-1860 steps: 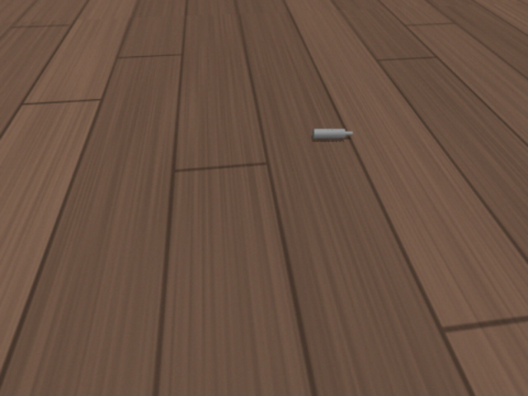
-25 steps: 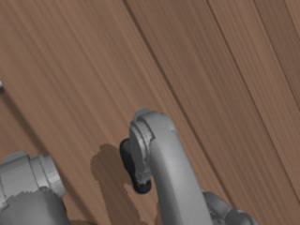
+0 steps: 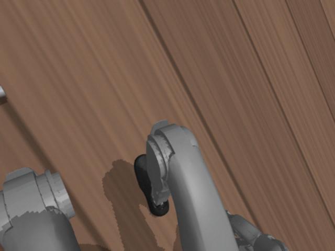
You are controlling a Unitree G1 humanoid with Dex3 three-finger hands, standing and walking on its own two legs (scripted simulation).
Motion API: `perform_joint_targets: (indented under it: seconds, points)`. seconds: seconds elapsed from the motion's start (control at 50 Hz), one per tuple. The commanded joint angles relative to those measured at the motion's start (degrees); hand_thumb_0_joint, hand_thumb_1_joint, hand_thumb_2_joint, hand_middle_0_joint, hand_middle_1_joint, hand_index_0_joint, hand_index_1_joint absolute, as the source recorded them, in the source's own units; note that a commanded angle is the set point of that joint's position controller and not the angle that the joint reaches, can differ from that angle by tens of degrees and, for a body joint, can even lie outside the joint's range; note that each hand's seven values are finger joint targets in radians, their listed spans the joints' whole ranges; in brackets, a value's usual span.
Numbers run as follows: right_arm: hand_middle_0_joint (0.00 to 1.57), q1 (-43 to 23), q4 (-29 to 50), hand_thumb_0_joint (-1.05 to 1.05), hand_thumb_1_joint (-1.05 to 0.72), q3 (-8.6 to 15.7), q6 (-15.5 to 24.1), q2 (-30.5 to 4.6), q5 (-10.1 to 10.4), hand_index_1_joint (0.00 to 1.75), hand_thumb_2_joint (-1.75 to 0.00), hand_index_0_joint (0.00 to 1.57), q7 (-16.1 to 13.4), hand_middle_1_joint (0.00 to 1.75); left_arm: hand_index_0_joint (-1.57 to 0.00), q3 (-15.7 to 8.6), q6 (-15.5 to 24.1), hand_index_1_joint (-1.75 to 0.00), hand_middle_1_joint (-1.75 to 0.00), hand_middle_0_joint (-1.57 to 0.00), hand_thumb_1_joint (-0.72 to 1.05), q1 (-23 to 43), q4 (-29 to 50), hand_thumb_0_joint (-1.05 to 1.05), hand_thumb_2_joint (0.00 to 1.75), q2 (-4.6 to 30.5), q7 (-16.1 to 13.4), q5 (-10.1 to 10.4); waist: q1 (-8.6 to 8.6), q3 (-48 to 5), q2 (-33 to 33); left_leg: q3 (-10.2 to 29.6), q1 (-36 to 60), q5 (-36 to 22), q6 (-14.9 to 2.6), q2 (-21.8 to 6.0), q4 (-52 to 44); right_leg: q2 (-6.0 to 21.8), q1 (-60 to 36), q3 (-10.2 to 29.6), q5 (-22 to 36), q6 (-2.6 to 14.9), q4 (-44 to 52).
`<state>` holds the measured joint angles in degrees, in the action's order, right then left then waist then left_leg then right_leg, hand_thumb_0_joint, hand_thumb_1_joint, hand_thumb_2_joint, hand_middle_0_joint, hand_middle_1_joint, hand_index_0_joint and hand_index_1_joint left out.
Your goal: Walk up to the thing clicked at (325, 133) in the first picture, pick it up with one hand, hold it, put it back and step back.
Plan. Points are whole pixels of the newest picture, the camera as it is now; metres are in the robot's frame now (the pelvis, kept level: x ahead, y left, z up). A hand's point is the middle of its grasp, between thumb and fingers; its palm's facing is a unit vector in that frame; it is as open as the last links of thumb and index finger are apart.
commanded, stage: settle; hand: left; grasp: from above
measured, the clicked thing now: out of the picture +0.46 +0.31 -0.27
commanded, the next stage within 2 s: lift in 0.72 s
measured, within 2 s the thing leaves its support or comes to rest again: leaves its support in 0.14 s
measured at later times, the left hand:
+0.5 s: hand out of the picture +0.43 +0.35 -0.16, palm faces -0.43 -0.10 -0.90, open 8.7 cm
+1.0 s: hand out of the picture +0.43 +0.34 -0.11, palm faces -0.42 -0.12 -0.90, open 8.6 cm
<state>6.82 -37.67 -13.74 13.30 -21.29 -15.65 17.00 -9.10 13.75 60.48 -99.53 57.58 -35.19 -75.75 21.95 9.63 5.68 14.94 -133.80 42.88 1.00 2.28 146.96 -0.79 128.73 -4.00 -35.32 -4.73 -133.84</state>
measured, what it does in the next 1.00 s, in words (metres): stands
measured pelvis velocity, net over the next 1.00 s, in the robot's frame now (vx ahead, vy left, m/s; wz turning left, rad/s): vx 0.00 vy -0.01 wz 0.11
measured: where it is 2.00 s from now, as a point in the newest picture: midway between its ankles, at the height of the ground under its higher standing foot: (115, 223)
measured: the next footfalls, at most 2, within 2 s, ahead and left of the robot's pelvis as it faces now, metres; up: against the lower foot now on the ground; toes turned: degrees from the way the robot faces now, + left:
none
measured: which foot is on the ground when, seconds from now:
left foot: down 0.00-1.00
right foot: down 0.00-1.00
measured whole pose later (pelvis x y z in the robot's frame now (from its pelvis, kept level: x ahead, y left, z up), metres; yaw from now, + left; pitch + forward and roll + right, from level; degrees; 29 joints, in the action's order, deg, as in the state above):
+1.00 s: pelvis +0.00 -0.01 +0.05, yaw +6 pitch +36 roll -9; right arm 11.7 -40.4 -1.3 3.2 -18.4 -7.2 10.4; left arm -7.1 11.4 53.2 -76.7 42.7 -18.0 -70.4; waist 13.8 -3.4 -2.3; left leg 8.6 -131.0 39.2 1.5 2.4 134.5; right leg 2.0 128.3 0.3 -34.6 -3.9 -127.1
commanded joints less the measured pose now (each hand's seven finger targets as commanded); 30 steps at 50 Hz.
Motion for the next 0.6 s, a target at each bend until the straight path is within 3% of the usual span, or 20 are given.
perform_joint_targets:
  seconds: [0.0, 0.02, 0.04, 0.08, 0.14, 0.18, 0.2, 0.24, 0.3, 0.4, 0.46, 0.58]
  points:
    - [0.20, 10.86, -0.63, 0.00, -0.91, 6.99, -0.58, -18.74, 0.94, 0.30, -0.90, 0.20, -0.81, 0.30, -1.10, -1.32, -0.15, -0.59, -0.60, -1.09, 0.72, 14.98, 12.67, 0.00, 0.61, 14.05, -1.42, 1.68, 0.25, -43.69, -33.41, -6.95, 32.58, -16.46, -0.02, -2.02, -18.59, -1.35, -20.15, -9.85, 13.84, 5.79, 7.93]
    - [0.20, 10.88, -1.39, 0.00, -0.91, 7.29, -0.83, -18.73, 1.19, 0.30, -0.91, 0.20, -1.00, 0.30, -1.10, -1.93, -0.63, -0.58, -0.58, -1.10, 0.71, 11.73, 8.67, 0.00, 0.62, 14.50, -1.49, 1.89, 0.20, -42.61, -32.70, -7.36, 31.50, -15.07, -0.09, -2.03, -18.77, -1.46, -20.59, -9.61, 13.00, 5.89, 8.10]
    - [0.20, 11.06, -0.63, 0.00, -0.91, 7.60, -0.64, -18.78, 1.06, 0.30, -0.91, 0.20, -0.73, 0.30, -1.12, -1.29, 0.02, -0.57, -0.57, -1.12, 0.74, 15.96, 14.93, 0.00, 0.62, 13.34, -1.07, 1.69, 0.71, -43.31, -33.66, -7.19, 31.88, -16.23, 0.10, -1.91, -18.25, -1.25, -18.85, -9.91, 13.70, 5.89, 7.46]
    - [0.20, 11.08, -1.49, 0.00, -0.91, 8.40, -1.00, -18.32, 1.85, 0.30, -0.91, 0.20, -0.80, 0.30, -1.13, -2.17, 0.08, -0.57, -0.56, -1.13, 0.74, 16.13, 19.33, 0.00, 0.62, 14.15, -1.08, 1.82, -1.07, -46.70, -36.77, -7.43, 34.47, -18.18, 0.54, -1.82, -18.91, -1.10, -19.17, -9.62, 14.96, 6.25, 7.16]
    - [0.20, 11.72, -2.59, 0.00, -0.91, 9.45, -1.42, -16.89, 2.36, 0.30, -0.90, 0.20, -0.10, 0.30, -1.14, -2.04, -0.30, -0.54, -0.54, -1.14, 0.77, 13.96, 22.06, 0.00, 0.60, 11.48, -0.51, 1.95, -1.78, -49.28, -37.69, -8.13, 36.22, -20.29, 0.67, -1.65, -18.93, -1.04, -19.09, -9.19, 16.57, 6.25, 6.96]
    - [0.20, 11.61, -2.37, 0.00, -0.90, 10.68, -2.02, -16.43, 3.45, 0.30, -0.90, 0.20, -0.04, 0.30, -1.17, -2.83, -0.70, -0.53, -0.53, -1.16, 0.81, 12.94, 25.18, 0.00, 0.61, 11.11, -0.21, 2.44, -3.57, -52.46, -39.20, -8.59, 37.30, -20.92, 0.71, -1.40, -20.21, -0.85, -19.50, -8.58, 16.80, 6.55, 7.26]
    - [0.20, 11.65, -3.23, 0.00, -0.91, 11.54, -2.18, -16.41, 3.71, 0.30, -0.90, 0.20, 0.16, 0.30, -1.18, -2.11, -1.05, -0.54, -0.54, -1.17, 0.83, 13.33, 23.81, 0.00, 0.61, 9.33, 0.29, 2.50, -2.80, -50.28, -38.08, -8.47, 36.37, -20.03, 0.72, -1.49, -19.73, -0.61, -16.92, -8.58, 16.27, 6.60, 6.92]
    - [0.20, 11.85, -3.17, 0.00, -0.90, 12.59, -2.90, -15.57, 4.74, 0.30, -0.90, 0.20, 0.11, 0.30, -1.21, -1.28, -1.68, -0.52, -0.53, -1.20, 0.86, 13.86, 27.29, 0.00, 0.61, 6.86, 1.05, 2.85, -4.20, -53.12, -39.75, -9.01, 36.91, -20.10, 0.60, -1.19, -21.44, -0.56, -16.73, -8.03, 16.11, 6.75, 7.38]
    - [0.20, 12.45, -4.45, 0.00, -0.90, 13.53, -3.64, -14.51, 5.51, 0.30, -0.90, 0.20, 0.28, 0.30, -1.22, 1.43, -3.18, -0.51, -0.50, -1.22, 0.88, 13.74, 23.05, 0.00, 0.62, 1.35, 3.13, 3.12, -3.41, -48.81, -35.45, -8.81, 34.32, -17.64, 0.18, -1.09, -22.36, -0.30, -12.97, -7.84, 13.85, 6.73, 7.99]
    - [0.20, 13.45, -3.76, 0.00, -0.90, 14.88, -5.05, -13.98, 6.66, 0.30, -0.90, 0.20, -0.34, 0.30, -1.24, 3.43, -4.29, -0.47, -0.46, -1.25, 0.91, 14.55, 24.59, 0.00, 0.57, -2.25, 8.08, 4.62, -4.07, -49.95, -30.34, -8.94, 33.12, -16.54, -0.69, -0.47, -23.84, 0.37, -14.02, -6.47, 12.95, 6.55, 10.04]
    - [0.20, 14.46, -2.94, 0.00, -0.90, 15.27, -5.82, -13.70, 6.98, 0.30, -0.90, 0.20, -1.05, 0.30, -1.25, 3.59, -3.93, -0.46, -0.45, -1.26, 0.91, 15.72, 25.64, 0.00, 0.60, -1.82, 11.16, 5.20, -3.55, -50.57, -26.57, -9.32, 32.04, -15.64, -1.40, -0.12, -24.11, 0.45, -16.57, -5.56, 12.62, 6.35, 11.57]
    - [0.20, 14.33, -1.67, 0.00, -0.90, 15.03, -7.44, -12.42, 7.55, 0.30, -0.90, 0.20, -3.28, 0.30, -1.29, 2.35, -1.76, -0.45, -0.42, -1.32, 0.93, 15.38, 26.34, 0.00, 0.62, 1.36, 14.09, 4.78, -5.06, -50.87, -23.94, -10.70, 29.52, -12.97, -1.78, 0.34, -25.09, 0.40, -19.70, -4.69, 9.91, 6.44, 13.51]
